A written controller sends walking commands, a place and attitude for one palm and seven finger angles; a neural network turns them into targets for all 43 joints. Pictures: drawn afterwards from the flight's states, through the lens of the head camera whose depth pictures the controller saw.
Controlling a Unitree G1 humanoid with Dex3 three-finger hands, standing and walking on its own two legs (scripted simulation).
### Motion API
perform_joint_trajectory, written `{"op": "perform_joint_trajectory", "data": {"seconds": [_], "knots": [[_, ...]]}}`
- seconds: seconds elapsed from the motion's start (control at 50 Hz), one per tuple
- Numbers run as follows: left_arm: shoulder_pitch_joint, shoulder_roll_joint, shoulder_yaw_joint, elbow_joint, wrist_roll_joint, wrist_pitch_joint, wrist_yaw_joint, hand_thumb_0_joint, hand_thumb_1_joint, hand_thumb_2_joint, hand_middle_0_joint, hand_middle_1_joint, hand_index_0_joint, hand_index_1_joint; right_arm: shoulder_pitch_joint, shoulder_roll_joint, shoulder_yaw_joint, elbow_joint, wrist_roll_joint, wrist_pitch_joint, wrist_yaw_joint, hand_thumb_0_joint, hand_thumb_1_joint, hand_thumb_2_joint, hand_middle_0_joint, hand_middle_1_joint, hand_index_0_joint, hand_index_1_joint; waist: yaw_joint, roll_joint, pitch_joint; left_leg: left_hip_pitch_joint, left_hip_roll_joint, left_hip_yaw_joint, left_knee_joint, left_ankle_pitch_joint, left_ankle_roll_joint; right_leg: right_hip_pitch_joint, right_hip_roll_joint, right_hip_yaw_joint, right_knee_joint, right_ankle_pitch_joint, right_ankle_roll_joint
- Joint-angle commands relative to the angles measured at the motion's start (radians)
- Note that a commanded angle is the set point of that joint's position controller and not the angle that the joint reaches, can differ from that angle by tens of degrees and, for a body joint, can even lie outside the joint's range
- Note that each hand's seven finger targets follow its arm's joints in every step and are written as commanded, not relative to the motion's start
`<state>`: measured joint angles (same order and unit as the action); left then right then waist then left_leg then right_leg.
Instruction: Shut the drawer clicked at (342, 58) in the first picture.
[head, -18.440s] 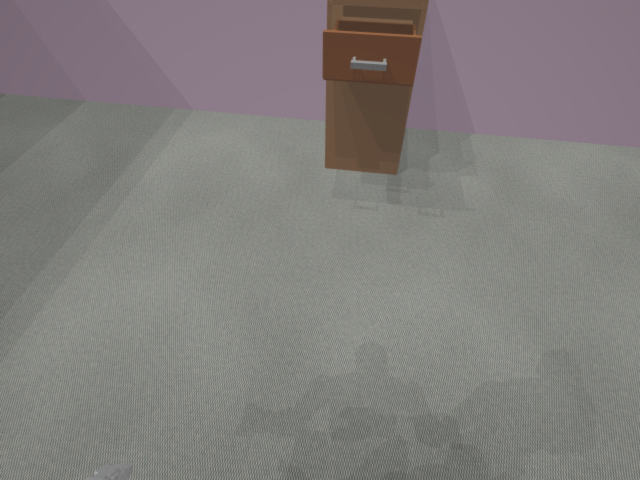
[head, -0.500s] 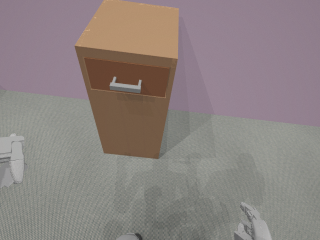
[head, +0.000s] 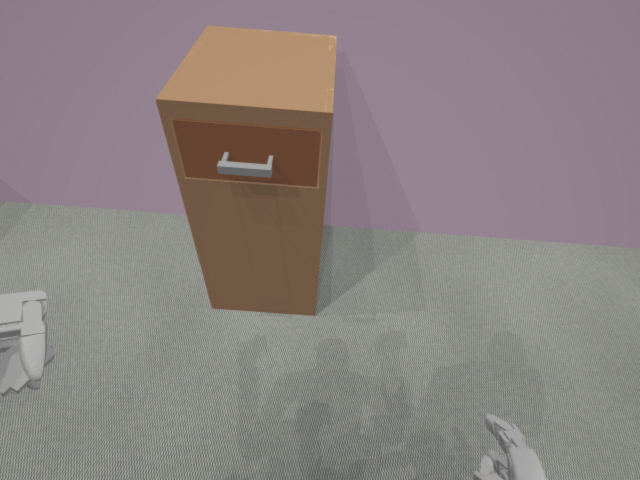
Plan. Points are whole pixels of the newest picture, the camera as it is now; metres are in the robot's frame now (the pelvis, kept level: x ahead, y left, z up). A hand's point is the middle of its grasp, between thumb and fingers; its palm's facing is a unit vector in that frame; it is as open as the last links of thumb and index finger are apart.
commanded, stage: stop stepping back and stand still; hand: left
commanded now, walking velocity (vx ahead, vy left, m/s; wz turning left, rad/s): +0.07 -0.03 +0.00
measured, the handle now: (246, 163) +0.78 +0.20 -0.07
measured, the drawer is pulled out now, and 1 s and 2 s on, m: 0.00 0.00 0.00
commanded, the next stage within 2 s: let the arm hang, fingers relaxed in 0.54 s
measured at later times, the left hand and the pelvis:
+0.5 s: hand (19, 425) +0.13 +0.24 +0.17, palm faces +0.37 -0.82 -0.44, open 3.2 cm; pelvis -0.04 +0.00 +0.00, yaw +2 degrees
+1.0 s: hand out of the picture -0.06 +0.19 -0.18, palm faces +0.12 -0.97 -0.21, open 3.3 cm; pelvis -0.04 +0.00 +0.00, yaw +5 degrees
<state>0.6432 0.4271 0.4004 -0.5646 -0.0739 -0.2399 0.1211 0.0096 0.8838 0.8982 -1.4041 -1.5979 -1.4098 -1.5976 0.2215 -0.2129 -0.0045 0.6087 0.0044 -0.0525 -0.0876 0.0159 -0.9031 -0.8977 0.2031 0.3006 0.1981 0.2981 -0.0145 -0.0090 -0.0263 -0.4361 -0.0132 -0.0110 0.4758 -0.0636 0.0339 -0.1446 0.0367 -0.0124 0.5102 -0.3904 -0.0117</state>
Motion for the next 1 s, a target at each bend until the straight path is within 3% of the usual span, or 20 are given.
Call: {"op": "perform_joint_trajectory", "data": {"seconds": [0.0,0.04,0.08,0.14,0.18,0.24,0.28,0.34,0.42,0.48,0.54,0.6,0.62,0.64,0.66,0.72,0.82,0.9,0.92,0.98], "knots": [[0.003,0.134,0.08,-0.232,0.013,-0.028,0.019,0.0,0.9,0.9,-1.4,-1.6,-1.4,-1.6,-0.128,-0.126,-0.037,-0.191,-0.007,-0.068,-0.004,0.0,-0.9,-0.9,0.2,0.3,0.2,0.3,0.011,0.112,-0.008,0.02,0.076,-0.139,-0.227,-0.47,-0.019,-0.027,-0.01,0.018,-0.164,-0.169,-0.028],[0.014,0.175,0.102,-0.293,0.008,-0.027,0.027,0.0,0.9,0.9,-1.4,-1.6,-1.4,-1.6,-0.105,-0.12,-0.049,-0.173,-0.006,-0.069,0.003,0.0,-0.9,-0.9,0.2,0.3,0.2,0.3,0.006,-0.105,-0.059,0.255,-0.014,-0.01,0.216,-0.21,-0.048,-0.305,-0.205,0.199,-0.352,-0.285,-0.102],[-0.017,0.119,0.063,-0.267,0.01,-0.01,0.038,0.0,0.9,0.9,-1.4,-1.6,-1.4,-1.6,-0.09,-0.112,-0.048,-0.145,-0.007,-0.064,0.005,0.0,-0.9,-0.9,0.2,0.3,0.2,0.3,-0.009,-0.101,-0.001,0.174,0.017,-0.028,0.363,-0.167,-0.046,-0.355,-0.299,0.228,-0.334,-0.244,-0.162],[-0.118,0.115,0.047,-0.199,0.031,-0.013,0.055,0.0,0.9,0.9,-1.4,-1.6,-1.4,-1.6,-0.102,-0.123,-0.04,-0.129,-0.005,-0.092,-0.012,0.0,-0.9,-0.9,0.2,0.3,0.2,0.3,-0.019,0.006,0.1,0.194,0.057,-0.03,0.072,-0.224,-0.019,-0.324,-0.195,0.085,-0.227,-0.174,-0.071],[-0.11,0.109,0.059,-0.173,0.038,-0.033,0.056,0.0,0.9,0.9,-1.4,-1.6,-1.4,-1.6,-0.09,-0.137,-0.036,-0.135,-0.003,-0.114,-0.017,0.0,-0.9,-0.9,0.2,0.3,0.2,0.3,-0.001,0.139,0.102,0.188,0.116,-0.14,-0.104,-0.22,0.024,-0.224,-0.085,0.045,-0.099,0.01,-0.017],[-0.106,0.123,0.078,-0.225,0.045,-0.053,0.043,0.0,0.9,0.9,-1.4,-1.6,-1.4,-1.6,-0.088,-0.11,-0.02,-0.138,-0.013,-0.127,-0.011,0.0,-0.9,-0.9,0.2,0.3,0.2,0.3,0.002,0.28,0.033,0.087,0.195,-0.345,-0.314,-0.511,0.056,-0.101,-0.018,0.0,0.095,0.002,0.012],[-0.077,0.112,0.075,-0.228,0.045,-0.05,0.04,0.0,0.9,0.9,-1.4,-1.6,-1.4,-1.6,-0.088,-0.099,-0.019,-0.141,-0.013,-0.132,-0.002,0.0,-0.9,-0.9,0.2,0.3,0.2,0.3,0.011,0.179,0.002,0.062,0.193,-0.298,-0.291,-0.487,0.066,-0.037,-0.026,0.0,0.039,0.007,0.005],[0.017,0.1,0.072,-0.213,0.035,-0.044,0.035,0.0,0.9,0.9,-1.4,-1.6,-1.4,-1.6,-0.096,-0.105,-0.024,-0.148,-0.014,-0.134,0.015,0.0,-0.9,-0.9,0.2,0.3,0.2,0.3,0.011,0.077,-0.037,0.076,0.095,-0.137,-0.171,-0.35,0.011,0.02,-0.06,0.04,-0.142,0.037,-0.013],[0.005,0.09,0.062,-0.184,0.018,-0.036,0.037,0.0,0.9,0.9,-1.4,-1.6,-1.4,-1.6,-0.084,-0.104,-0.036,-0.13,-0.007,-0.102,0.023,0.0,-0.9,-0.9,0.2,0.3,0.2,0.3,-0.008,-0.069,0.008,0.176,0.037,-0.031,0.114,-0.181,-0.022,-0.183,-0.198,0.19,-0.285,-0.04,-0.088],[-0.037,0.086,0.054,-0.16,0.019,-0.027,0.042,0.0,0.9,0.9,-1.4,-1.6,-1.4,-1.6,-0.094,-0.102,-0.028,-0.125,-0.002,-0.096,0.013,0.0,-0.9,-0.9,0.2,0.3,0.2,0.3,-0.008,-0.018,0.009,0.245,0.06,-0.041,0.025,-0.097,-0.01,-0.176,-0.151,0.115,-0.203,0.132,-0.05],[-0.107,0.103,0.051,-0.176,0.028,-0.033,0.037,0.0,0.9,0.9,-1.4,-1.6,-1.4,-1.6,-0.122,-0.104,-0.02,-0.132,-0.009,-0.1,-0.002,0.0,-0.9,-0.9,0.2,0.3,0.2,0.3,0.0,0.115,0.032,0.246,0.106,-0.127,-0.118,-0.13,0.01,-0.158,-0.063,0.039,-0.138,0.095,0.003],[-0.086,0.101,0.05,-0.193,0.036,-0.041,0.038,0.0,0.9,0.9,-1.4,-1.6,-1.4,-1.6,-0.117,-0.1,-0.016,-0.138,-0.009,-0.111,-0.004,0.0,-0.9,-0.9,0.2,0.3,0.2,0.3,0.012,0.105,-0.003,0.204,0.128,-0.184,-0.201,-0.219,0.025,-0.056,-0.043,0.027,-0.11,0.122,0.013],[-0.17,-0.054,-0.296,0.688,0.127,0.132,-0.105,0.0,0.9,0.9,-1.4,-1.6,-1.4,-1.6,-0.132,-0.292,-0.084,0.123,-0.006,-0.13,0.086,0.0,-0.9,-0.9,0.2,0.3,0.2,0.3,-0.01,0.088,0.048,0.088,0.128,-0.204,0.016,0.112,0.043,-0.153,-0.103,0.007,0.055,0.291,-0.007],[-0.14,-0.112,-0.292,0.717,0.116,0.215,-0.116,0.0,0.9,0.9,-1.36,-1.557,-1.36,-1.557,-0.053,-0.186,-0.076,0.125,0.001,-0.07,0.084,0.0,-0.9,-0.9,0.2,0.3,0.2,0.3,0.007,0.003,-0.066,0.2,0.111,-0.108,0.064,0.258,0.018,-0.11,-0.122,0.033,0.011,0.312,0.002],[-0.157,-0.133,-0.306,0.749,0.108,0.228,-0.116,0.0,0.9,0.9,-1.32,-1.513,-1.32,-1.513,-0.019,-0.154,-0.061,0.118,-0.007,-0.048,0.083,0.0,-0.9,-0.9,0.2,0.3,0.2,0.3,0.013,-0.073,-0.107,0.205,0.122,-0.127,0.095,0.194,0.024,-0.117,-0.114,0.032,0.008,0.238,-0.011],[-0.26,-0.108,-0.307,0.899,0.114,0.236,-0.114,0.0,0.9,0.9,-1.2,-1.383,-1.2,-1.383,-0.029,-0.154,-0.048,0.118,-0.023,-0.009,0.079,0.0,-0.9,-0.9,0.2,0.3,0.2,0.3,0.014,-0.194,-0.076,0.151,0.089,-0.137,0.108,0.148,0.035,-0.086,-0.122,0.041,-0.002,0.274,-0.043],[-0.328,-0.087,-0.333,1.228,0.099,0.259,-0.104,0.0,0.9,0.9,-1.0,-1.167,-1.0,-1.167,-0.056,-0.127,-0.028,0.199,-0.037,0.04,0.071,0.0,-0.9,-0.9,0.2,0.3,0.2,0.3,0.024,0.083,0.031,0.117,0.074,-0.169,-0.025,0.015,0.032,-0.073,-0.105,0.051,-0.05,0.117,-0.05],[-0.284,-0.104,-0.348,1.435,0.086,0.252,-0.103,0.0,0.9,0.9,-0.84,-0.993,-0.84,-0.993,-0.018,-0.096,-0.021,0.284,-0.031,0.055,0.06,0.0,-0.9,-0.9,0.2,0.3,0.2,0.3,0.028,0.204,0.044,0.143,0.073,-0.177,-0.087,-0.126,0.027,-0.059,-0.104,0.06,-0.113,0.066,-0.057],[-0.267,-0.116,-0.346,1.47,0.088,0.25,-0.104,0.0,0.9,0.9,-0.8,-0.95,-0.8,-0.95,-0.002,-0.087,-0.021,0.299,-0.031,0.055,0.057,0.0,-0.9,-0.9,0.2,0.3,0.2,0.3,0.028,0.228,0.023,0.155,0.075,-0.18,-0.095,-0.14,0.03,-0.042,-0.102,0.056,-0.119,0.074,-0.059],[-0.244,-0.136,-0.358,1.549,0.086,0.246,-0.105,0.0,0.9,0.9,-0.68,-0.82,-0.68,-0.82,0.048,-0.076,-0.024,0.345,-0.024,0.059,0.051,0.0,-0.9,-0.9,0.2,0.3,0.2,0.3,0.022,0.136,0.019,0.19,0.086,-0.189,-0.105,-0.156,0.035,-0.041,-0.101,0.044,-0.151,0.08,-0.058]]}}
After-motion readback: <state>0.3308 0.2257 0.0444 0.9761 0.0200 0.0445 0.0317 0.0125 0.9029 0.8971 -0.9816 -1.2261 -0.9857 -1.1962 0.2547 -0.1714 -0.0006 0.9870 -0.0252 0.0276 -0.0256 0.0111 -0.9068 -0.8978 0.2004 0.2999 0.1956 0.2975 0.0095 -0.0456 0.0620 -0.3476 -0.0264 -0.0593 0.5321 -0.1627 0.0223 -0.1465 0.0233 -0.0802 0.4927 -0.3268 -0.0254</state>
